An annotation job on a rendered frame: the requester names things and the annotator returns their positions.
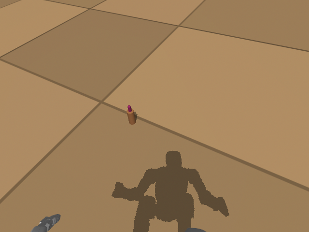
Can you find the bottle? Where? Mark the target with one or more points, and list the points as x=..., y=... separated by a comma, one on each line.
x=131, y=115

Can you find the left robot hand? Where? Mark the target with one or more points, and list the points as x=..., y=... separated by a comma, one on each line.
x=46, y=224

